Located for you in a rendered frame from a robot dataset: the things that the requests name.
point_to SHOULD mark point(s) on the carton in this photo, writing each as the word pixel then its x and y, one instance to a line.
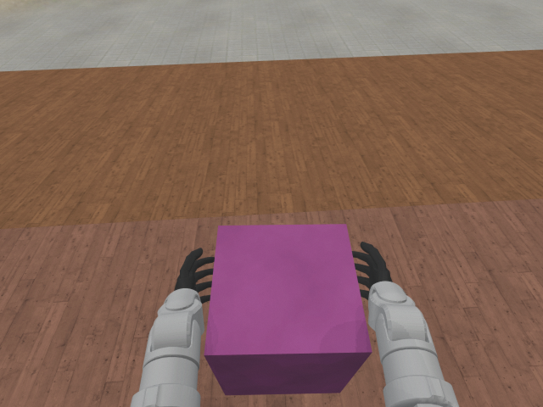
pixel 285 314

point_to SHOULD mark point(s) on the left robot hand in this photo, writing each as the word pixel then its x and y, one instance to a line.
pixel 188 277

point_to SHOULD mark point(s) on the left robot forearm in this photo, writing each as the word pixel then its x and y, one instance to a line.
pixel 171 362

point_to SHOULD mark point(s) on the right robot forearm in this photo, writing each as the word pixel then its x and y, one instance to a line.
pixel 410 363

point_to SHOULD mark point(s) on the right robot hand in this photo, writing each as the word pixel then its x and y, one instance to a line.
pixel 376 270

